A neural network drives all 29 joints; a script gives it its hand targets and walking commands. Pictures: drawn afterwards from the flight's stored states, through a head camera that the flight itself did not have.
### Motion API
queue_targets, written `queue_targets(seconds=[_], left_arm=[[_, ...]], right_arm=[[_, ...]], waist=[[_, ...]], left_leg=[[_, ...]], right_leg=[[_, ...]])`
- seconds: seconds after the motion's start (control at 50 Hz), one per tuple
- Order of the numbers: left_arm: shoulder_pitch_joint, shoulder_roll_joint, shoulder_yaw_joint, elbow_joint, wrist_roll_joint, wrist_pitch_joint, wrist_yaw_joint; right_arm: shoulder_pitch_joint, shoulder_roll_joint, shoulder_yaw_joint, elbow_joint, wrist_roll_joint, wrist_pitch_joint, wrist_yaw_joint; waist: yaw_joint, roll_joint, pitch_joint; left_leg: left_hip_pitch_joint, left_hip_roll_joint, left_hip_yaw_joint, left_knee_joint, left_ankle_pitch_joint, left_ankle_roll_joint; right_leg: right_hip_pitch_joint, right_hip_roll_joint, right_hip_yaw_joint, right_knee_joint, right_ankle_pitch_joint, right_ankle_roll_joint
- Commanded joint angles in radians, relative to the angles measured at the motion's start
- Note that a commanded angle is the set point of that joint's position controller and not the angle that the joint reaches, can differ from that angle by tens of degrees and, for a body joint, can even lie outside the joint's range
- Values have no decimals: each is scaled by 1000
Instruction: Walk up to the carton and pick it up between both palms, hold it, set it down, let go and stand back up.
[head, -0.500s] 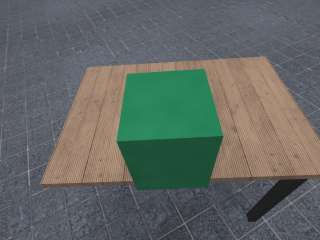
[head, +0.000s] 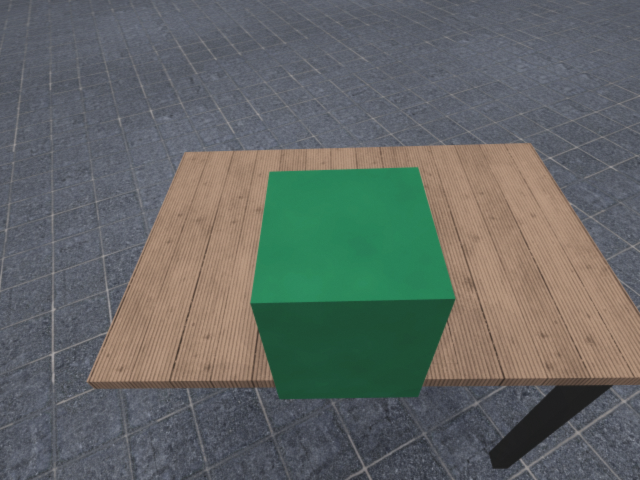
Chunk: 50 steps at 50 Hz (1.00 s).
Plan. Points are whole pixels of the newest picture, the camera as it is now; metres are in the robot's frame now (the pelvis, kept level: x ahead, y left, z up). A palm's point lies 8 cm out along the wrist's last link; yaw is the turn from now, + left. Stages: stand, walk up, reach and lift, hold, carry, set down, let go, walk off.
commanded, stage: walk up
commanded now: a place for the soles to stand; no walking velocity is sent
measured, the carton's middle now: (346, 287) +0.37 -0.01 +0.03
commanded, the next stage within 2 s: reach and lift in 1.84 s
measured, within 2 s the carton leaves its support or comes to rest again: neither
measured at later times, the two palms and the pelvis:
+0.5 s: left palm out of the picture +0.02 +0.25 -0.14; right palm out of the picture +0.02 -0.26 -0.14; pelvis -0.03 +0.00 -0.01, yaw -3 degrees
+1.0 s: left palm out of the picture +0.01 +0.25 -0.13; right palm out of the picture -0.04 -0.26 -0.15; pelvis -0.03 -0.01 +0.00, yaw -7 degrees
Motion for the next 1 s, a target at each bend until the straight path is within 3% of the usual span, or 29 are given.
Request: queue_targets(seconds=[0.0, 0.02, 0.06, 0.1, 0.12, 0.14, 0.18, 0.24, 0.28, 0.3, 0.36, 0.44, 0.48, 0.54, 0.56, 0.6, 0.62, 0.64, 0.68, 0.7, 0.76, 0.78, 0.82, 0.84, 0.86, 0.9, 0.92, 0.96, 0.98], left_arm=[[37, 128, 28, -9, 1, -15, 10], [43, 125, 27, -4, 2, -14, 7], [49, 113, 20, 10, -3, -15, 10], [44, 124, 23, 17, 2, -16, 13], [52, 123, 23, 21, -4, -19, 13], [15, 142, 31, 10, -15, -14, 19], [32, 155, 34, 0, -14, -9, 22], [18, 160, 39, -5, -6, 0, 22], [24, 142, 38, -12, -9, 7, 21], [37, 139, 35, -11, -7, 10, 23], [33, 173, 51, -17, -2, 19, 22], [-7, 191, 62, -32, -8, 24, 21], [-9, 184, 61, -35, -8, 24, 17], [-8, 197, 69, -41, -9, 24, 9], [-8, 187, 68, -51, -6, 26, 9], [18, 170, 64, -43, 2, 23, 7], [36, 161, 57, -36, -2, 18, 6], [43, 160, 65, -36, 3, 17, 5], [68, 161, 64, -42, 2, 10, 7], [68, 150, 61, -51, -1, 10, 9], [68, 162, 59, -62, -1, 10, 10], [66, 181, 63, -61, -2, 7, 14], [43, 208, 71, -71, -13, 10, 18], [44, 206, 70, -71, -17, 12, 20], [36, 214, 71, -79, -15, 16, 22], [28, 203, 69, -72, -9, 17, 24], [32, 190, 62, -70, -10, 19, 23], [28, 177, 64, -76, -11, 17, 19], [32, 168, 62, -66, -9, 19, 15]], right_arm=[[62, -127, -24, -9, 3, -18, -12], [55, -131, -27, -14, -2, -17, -13], [46, -127, -29, -6, 2, -16, -16], [44, -133, -30, 0, -2, -17, -15], [41, -129, -33, -3, -2, -16, -16], [-29, -168, -44, -25, 1, -13, -25], [-18, -162, -40, -20, 0, -10, -30], [1, -144, -45, -16, 3, 0, -37], [-8, -147, -43, -18, 4, 7, -38], [-38, -156, -44, -32, 6, 13, -37], [-62, -168, -49, -37, -1, 25, -36], [-38, -146, -43, -35, 8, 27, -33], [-43, -180, -51, -36, 3, 21, -28], [-33, -189, -55, -41, 7, 18, -28], [-23, -191, -56, -31, 7, 18, -28], [-42, -211, -60, -37, 11, 15, -27], [-73, -211, -57, -40, 10, 13, -29], [-90, -231, -62, -48, 4, 12, -29], [-91, -229, -63, -52, 1, 12, -25], [-99, -234, -66, -62, 0, 16, -23], [-81, -211, -59, -46, 1, 30, -22], [-66, -199, -60, -47, 3, 32, -18], [-13, -163, -48, -39, -1, 35, -16], [13, -150, -41, -36, -1, 34, -17], [19, -156, -43, -33, 6, 34, -17], [37, -136, -36, -30, -1, 23, -20], [43, -149, -36, -35, 3, 18, -25], [26, -176, -38, -33, 6, 9, -33], [15, -184, -39, -34, 4, 6, -34]], waist=[[-6, 6, 8], [0, -13, 12], [-1, 24, 29], [2, -24, 7], [-3, -13, -5], [10, 2, 40], [19, 13, -10], [-2, -31, -72], [1, -24, -73], [7, 17, -74], [20, -2, -10], [-16, -70, 60], [-4, -7, 52], [-4, -10, 59], [-13, -7, 69], [5, 42, 43], [18, 42, 61], [29, 92, 48], [37, 42, 6], [30, 77, 2], [24, 49, 36], [11, 26, 30], [-14, -95, 35], [-14, -97, 30], [-24, -118, 17], [-25, -112, -12], [-23, -144, -29], [-12, -62, -39], [-5, -63, -55]], left_leg=[[-48, 92, -121, -113, 53, 60], [-24, 85, -102, -108, 64, 58], [-14, 92, -114, -99, 90, 61], [-17, 97, -117, -88, 140, 69], [7, 91, -97, -78, 158, 60], [-4, 112, -79, -45, 308, 58], [-3, 112, -63, -24, 348, 60], [31, 109, -61, -16, 296, 61], [11, 118, -52, -21, 230, 71], [5, 109, -46, -21, 178, 72], [-49, 95, -46, -32, 20, 69], [-38, 73, -33, -26, -108, 62], [-57, 86, -47, -51, -136, 71], [-86, 101, -67, -96, -251, 69], [-113, 119, -95, -128, -301, 79], [-161, 162, -140, -185, -347, 98], [-156, 164, -135, -193, -303, 97], [-176, 174, -134, -200, -311, 100], [-152, 179, -114, -167, -253, 101], [-162, 173, -111, -166, -299, 100], [-140, 147, -71, -135, -303, 86], [-117, 126, -43, -85, -262, 73], [-41, 58, 13, 11, -182, 53], [-13, 35, 14, 36, -161, 54], [-14, 22, 21, 58, -164, 46], [-11, 40, 1, 24, -89, 53], [7, 53, -16, 15, -62, 51], [6, 80, -30, -35, -44, 56], [3, 90, -42, -49, -50, 59]], right_leg=[[26, -72, 98, -101, 47, -47], [0, -72, 91, -100, 43, -40], [-31, -72, 97, -101, 69, -50], [15, -77, 80, -93, 113, -41], [3, -84, 97, -93, 154, -48], [-44, -98, 108, -49, 348, -44], [-13, -96, 101, -4, 411, -43], [-8, -87, 108, 3, 374, -54], [-13, -80, 101, 0, 321, -52], [-26, -82, 116, 0, 283, -54], [-65, -83, 154, -35, 140, -55], [-185, -94, 217, -134, -124, -62], [-168, -71, 212, -118, -143, -52], [-201, -43, 205, -107, -240, -51], [-203, -31, 194, -85, -244, -48], [-117, 0, 159, -19, -162, -37], [-135, 8, 144, -1, -98, -31], [-87, 17, 124, 35, -71, -26], [-49, 9, 131, 34, -33, -35], [-68, 6, 149, 24, -59, -33], [-116, -8, 174, -14, -99, -34], [-141, -35, 234, -63, -133, -36], [-222, -78, 317, -159, -185, -60], [-251, -84, 347, -192, -199, -69], [-238, -86, 354, -214, -208, -76], [-147, -88, 331, -171, -54, -83], [-139, -76, 315, -140, 21, -86], [-130, -66, 284, -96, 66, -70], [-111, -48, 255, -80, 54, -65]])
